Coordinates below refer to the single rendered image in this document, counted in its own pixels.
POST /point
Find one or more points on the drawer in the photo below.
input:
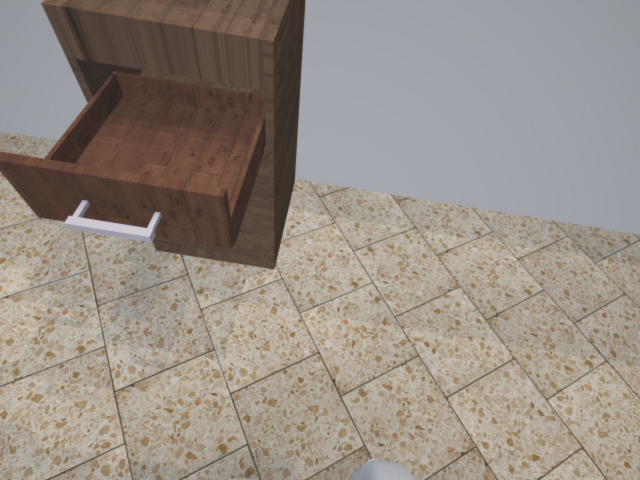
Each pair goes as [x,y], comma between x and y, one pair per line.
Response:
[143,145]

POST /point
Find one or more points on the right robot thigh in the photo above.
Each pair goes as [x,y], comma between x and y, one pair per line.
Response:
[382,470]

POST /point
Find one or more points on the cabinet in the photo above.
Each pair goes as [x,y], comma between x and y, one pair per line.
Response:
[251,46]

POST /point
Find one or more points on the handle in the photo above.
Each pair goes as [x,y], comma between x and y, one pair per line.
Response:
[76,222]

